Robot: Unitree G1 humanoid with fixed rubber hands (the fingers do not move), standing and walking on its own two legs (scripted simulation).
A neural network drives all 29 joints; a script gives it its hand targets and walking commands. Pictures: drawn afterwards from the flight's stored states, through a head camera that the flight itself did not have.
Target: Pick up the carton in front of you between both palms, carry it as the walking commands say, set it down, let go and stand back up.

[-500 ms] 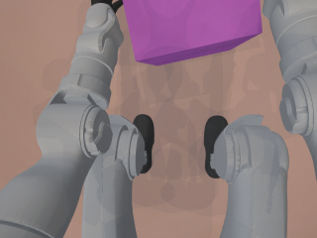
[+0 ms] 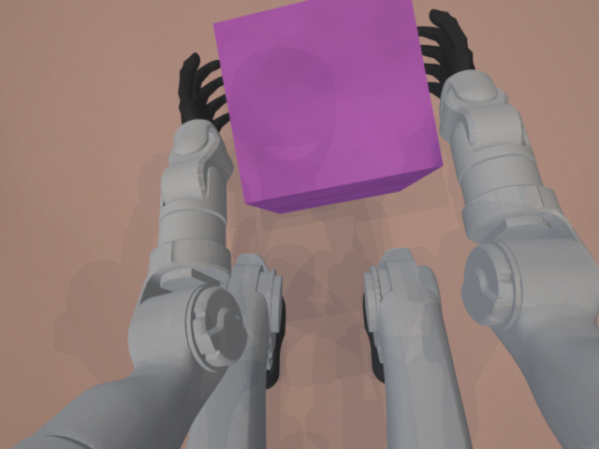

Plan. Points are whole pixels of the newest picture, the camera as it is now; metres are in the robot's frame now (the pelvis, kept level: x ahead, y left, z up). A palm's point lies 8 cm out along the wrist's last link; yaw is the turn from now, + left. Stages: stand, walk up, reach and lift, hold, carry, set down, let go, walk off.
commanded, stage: reach and lift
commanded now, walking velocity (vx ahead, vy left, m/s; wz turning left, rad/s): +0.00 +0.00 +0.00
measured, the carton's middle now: (326, 126) +0.50 -0.03 -0.15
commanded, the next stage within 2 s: none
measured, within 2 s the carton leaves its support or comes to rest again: neither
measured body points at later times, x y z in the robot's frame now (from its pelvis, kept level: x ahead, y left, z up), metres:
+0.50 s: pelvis +0.03 +0.01 +0.12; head +0.24 -0.02 +0.52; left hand +0.48 +0.14 +0.07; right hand +0.49 -0.17 +0.06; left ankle +0.12 +0.13 -0.40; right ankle +0.12 -0.12 -0.40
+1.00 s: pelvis +0.08 +0.01 +0.26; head +0.17 -0.01 +0.70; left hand +0.45 +0.14 +0.24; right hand +0.44 -0.16 +0.22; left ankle +0.12 +0.13 -0.39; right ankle +0.12 -0.12 -0.40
